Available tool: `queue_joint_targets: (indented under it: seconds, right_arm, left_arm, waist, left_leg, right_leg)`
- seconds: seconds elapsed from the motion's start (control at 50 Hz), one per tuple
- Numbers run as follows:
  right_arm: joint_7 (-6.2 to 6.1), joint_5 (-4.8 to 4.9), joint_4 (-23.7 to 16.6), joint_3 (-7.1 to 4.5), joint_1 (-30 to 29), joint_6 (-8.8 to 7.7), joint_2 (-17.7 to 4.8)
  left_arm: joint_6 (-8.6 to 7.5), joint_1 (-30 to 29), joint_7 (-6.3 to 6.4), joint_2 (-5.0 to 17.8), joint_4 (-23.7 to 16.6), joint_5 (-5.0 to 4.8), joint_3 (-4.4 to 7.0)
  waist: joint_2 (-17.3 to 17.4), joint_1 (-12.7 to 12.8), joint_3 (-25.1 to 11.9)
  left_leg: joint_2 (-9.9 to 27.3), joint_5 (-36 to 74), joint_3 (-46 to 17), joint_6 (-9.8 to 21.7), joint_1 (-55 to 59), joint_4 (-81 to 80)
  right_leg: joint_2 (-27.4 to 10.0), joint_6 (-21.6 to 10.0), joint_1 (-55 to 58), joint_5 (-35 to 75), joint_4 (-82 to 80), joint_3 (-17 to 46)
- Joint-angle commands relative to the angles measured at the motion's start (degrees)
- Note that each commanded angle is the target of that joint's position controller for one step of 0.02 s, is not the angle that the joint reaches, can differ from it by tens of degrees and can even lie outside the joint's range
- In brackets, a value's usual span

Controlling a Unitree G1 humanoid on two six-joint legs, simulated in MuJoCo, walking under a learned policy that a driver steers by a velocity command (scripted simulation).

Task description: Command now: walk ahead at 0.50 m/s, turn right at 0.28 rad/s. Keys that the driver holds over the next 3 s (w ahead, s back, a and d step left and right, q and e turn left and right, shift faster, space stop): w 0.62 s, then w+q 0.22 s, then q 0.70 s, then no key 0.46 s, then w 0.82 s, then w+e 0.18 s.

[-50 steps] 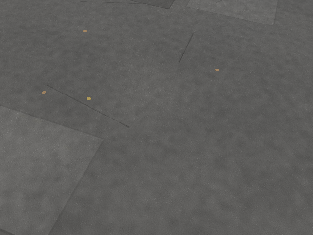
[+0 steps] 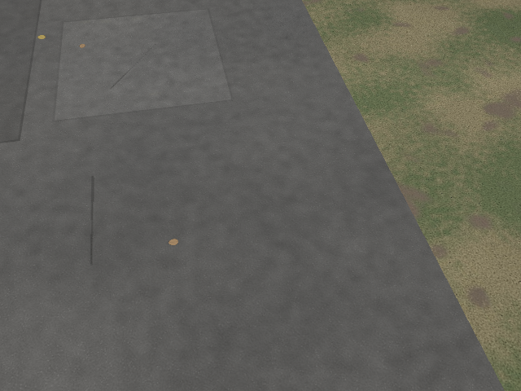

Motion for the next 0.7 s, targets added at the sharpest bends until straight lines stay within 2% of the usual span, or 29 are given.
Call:
queue_joint_targets:
  seconds: [0.02, 0.04, 0.06, 0.1, 0.16, 0.22, 0.28, 0.34, 0.36, 0.38, 0.4, 0.42, 0.44, 0.46, 0.48, 0.5, 0.52, 0.54, 0.56, 0.6, 0.64, 0.7]
  right_arm:
    - [-0.27, -0.12, -0.4, -1.98, 8.4, 0.69, -6.7]
    - [-0.39, -0.48, -0.2, -1.48, 7.2, 0.63, -5.7]
    - [-0.39, -0.48, 0.0, -1.26, 6.8, 0.56, -5.2]
    - [-0.42, 0.14, 1.0, -1.41, 7.7, 0.30, -6.0]
    - [-0.77, 0.61, 2.4, -2.02, 9.2, 0.51, -8.6]
    - [-0.96, 1.13, 3.7, -2.07, 11.0, 1.14, -9.7]
    - [-0.92, 1.54, 5.5, -2.02, 14.3, 1.78, -10.3]
    - [-1.05, 1.78, 6.8, -2.15, 15.8, 2.69, -11.0]
    - [-1.19, 1.83, 7.1, -2.31, 15.6, 3.04, -11.5]
    - [-1.35, 1.89, 7.1, -2.44, 14.8, 3.34, -12.1]
    - [-1.52, 2.00, 7.1, -2.26, 14.2, 3.55, -11.8]
    - [-1.67, 1.38, 6.5, -1.49, 13.8, 3.46, -10.1]
    - [-1.54, 0.12, 4.2, 0.34, 17.2, 2.53, -4.8]
    - [-1.30, 0.68, 4.7, 0.84, 18.5, 1.37, -4.2]
    - [-0.89, 2.05, 3.9, -0.66, 14.4, 0.67, -9.5]
    - [-0.71, 2.49, 2.9, -0.71, 10.2, 0.44, -9.7]
    - [-0.82, 1.73, 2.7, -0.70, 8.3, 0.61, -8.9]
    - [-0.97, 0.95, 2.9, -1.01, 8.4, 1.15, -8.5]
    - [-0.90, 0.87, 3.3, -0.85, 9.7, 1.77, -7.4]
    - [-1.06, 0.69, 3.6, -0.55, 10.2, 2.78, -5.6]
    - [-1.21, 0.50, 2.7, -0.41, 7.1, 3.17, -5.1]
    - [-0.58, 0.84, 1.8, 0.06, 2.1, 3.05, -4.0]
  left_arm:
    - [-1.56, -5.7, -0.06, 6.8, -6.7, 1.03, 1.21]
    - [-1.64, -5.9, -0.31, 6.0, -6.8, 1.28, 1.31]
    - [-1.59, -5.0, -0.53, 5.0, -6.6, 1.11, 1.14]
    - [-1.44, -4.8, -0.75, 3.1, -6.4, 1.13, 0.66]
    - [-1.75, -9.8, -0.87, 1.5, -7.8, 1.54, -0.23]
    - [-2.24, -15.0, -1.43, 0.7, -8.6, 1.25, -0.72]
    - [-2.54, -19.7, -2.10, 1.0, -9.8, 0.68, -0.70]
    - [-2.89, -22.3, -2.88, 1.9, -11.1, 0.44, -0.41]
    - [-3.02, -21.7, -3.03, 2.6, -11.1, 0.49, -0.17]
    - [-3.13, -18.9, -3.01, 3.5, -10.5, 0.68, 0.34]
    - [-3.10, -12.8, -2.71, 5.3, -8.6, 1.07, 1.38]
    - [-2.96, -3.6, -2.14, 8.3, -6.2, 1.44, 2.72]
    - [-2.54, 4.5, -1.54, 14.3, -5.4, 2.64, 4.02]
    - [-2.17, 6.4, -1.76, 12.7, -4.2, 1.52, 3.60]
    - [-2.13, 3.4, -1.85, 9.2, -4.4, 1.18, 2.34]
    - [-2.11, -0.2, -1.82, 7.4, -4.8, 1.20, 1.68]
    - [-2.20, -3.6, -2.08, 6.0, -4.8, 1.55, 1.16]
    - [-2.52, -5.9, -2.28, 4.6, -5.0, 1.91, 0.73]
    - [-2.76, -7.2, -2.39, 4.4, -4.9, 2.10, 0.72]
    - [-3.58, -7.3, -2.40, 5.0, -3.9, 1.75, 1.01]
    - [-3.95, -6.4, -1.99, 6.2, -2.6, 1.91, 1.41]
    - [-3.93, -4.8, -1.40, 6.9, -0.9, 2.08, 1.58]
  waist:
    - [5.7, -5.2, -0.5]
    - [6.8, -3.6, 0.3]
    - [7.9, -2.7, 0.3]
    - [8.3, -2.3, -0.1]
    - [6.4, -3.4, 0.6]
    - [6.3, -5.2, 1.3]
    - [6.4, -7.0, 2.2]
    - [6.9, -6.7, 3.2]
    - [7.2, -5.8, 2.9]
    - [7.4, -3.7, 1.4]
    - [6.6, -0.3, -2.3]
    - [5.1, 3.8, -8.8]
    - [-6.5, 4.7, -18.4]
    - [-14.3, 4.4, -22.9]
    - [-8.7, 4.6, -14.6]
    - [-5.8, 3.4, -8.5]
    - [-2.5, 1.7, -4.2]
    - [-2.7, -0.3, -2.2]
    - [-3.7, -1.8, -1.6]
    - [-3.3, -3.1, -1.0]
    - [-1.9, -2.8, 0.3]
    - [-1.3, -0.9, 1.7]
  left_leg:
    - [18.7, -13.0, -27.4, 10.7, 23.1, -17.1]
    - [16.8, -7.8, -23.5, 10.1, 19.4, -18.2]
    - [15.3, -4.2, -20.7, 9.8, 17.4, -19.4]
    - [14.6, 1.8, -16.7, 10.8, 16.1, -20.9]
    - [14.7, 7.9, -12.3, 11.5, 16.4, -22.6]
    - [13.2, 10.1, -7.6, 10.1, 16.3, -22.7]
    - [14.0, 10.2, -6.6, 9.4, 17.9, -21.7]
    - [16.4, 12.3, -7.6, 8.4, 22.4, -19.4]
    - [16.9, 14.9, -7.6, 7.9, 23.6, -18.0]
    - [16.5, 21.6, -6.7, 7.1, 23.9, -14.7]
    - [14.4, 30.0, -4.3, 5.9, 22.8, -7.5]
    - [11.7, 28.5, -1.8, 3.9, 16.5, 4.3]
    - [4.9, 7.4, 2.0, 0.0, -4.0, 26.5]
    - [0.5, -22.8, -3.3, -1.0, -15.7, 38.2]
    - [4.1, -21.0, -5.6, -0.4, -21.5, 42.6]
    - [6.6, -15.8, -4.1, 0.1, -21.9, 41.4]
    - [8.3, -11.7, -3.2, -0.3, -20.0, 38.0]
    - [9.9, -8.8, -3.6, -0.7, -16.9, 34.8]
    - [10.4, -7.0, -3.6, -1.2, -13.8, 33.4]
    - [10.5, -4.5, -3.0, -2.2, -12.2, 30.7]
    - [10.7, 0.7, -3.2, -3.1, -14.6, 25.5]
    - [9.9, 11.1, -2.9, -2.7, -14.3, 15.1]
  right_leg:
    - [-6.5, 0.2, -27.3, 5.5, 9.9, -0.9]
    - [-8.4, 0.1, -24.6, 7.8, 6.6, -1.4]
    - [-9.2, 0.2, -22.2, 9.0, 4.4, -2.3]
    - [-9.7, 0.8, -21.2, 10.3, 0.2, -4.2]
    - [-10.5, 1.9, -21.9, 17.1, -10.1, -5.6]
    - [-9.4, 2.3, -18.7, 25.5, -20.5, -7.2]
    - [-8.0, 2.2, -16.1, 28.6, -26.3, -8.4]
    - [-7.2, 0.4, -15.7, 24.8, -30.0, -8.5]
    - [-6.8, -0.4, -14.0, 23.0, -31.2, -8.8]
    - [-5.7, -1.4, -9.3, 22.3, -32.9, -9.8]
    - [-4.2, -2.9, 0.0, 22.9, -34.8, -11.2]
    - [-7.3, -5.3, 14.4, 24.2, -33.4, -8.1]
    - [-22.5, -12.6, 36.9, 23.0, -32.7, 13.2]
    - [-27.9, -17.7, 41.4, 14.1, -41.0, 31.8]
    - [-25.9, -15.3, 35.3, 9.2, -42.8, 26.8]
    - [-23.3, -13.4, 27.6, 10.8, -43.8, 19.0]
    - [-20.7, -12.5, 19.9, 15.1, -45.9, 13.8]
    - [-18.8, -11.8, 14.5, 19.1, -47.8, 10.3]
    - [-17.8, -11.8, 10.8, 21.3, -49.6, 8.2]
    - [-17.2, -12.6, 7.4, 26.2, -51.9, 4.5]
    - [-17.1, -12.7, 7.4, 29.1, -53.2, 1.2]
    - [-15.8, -10.5, 8.2, 30.1, -54.2, -5.0]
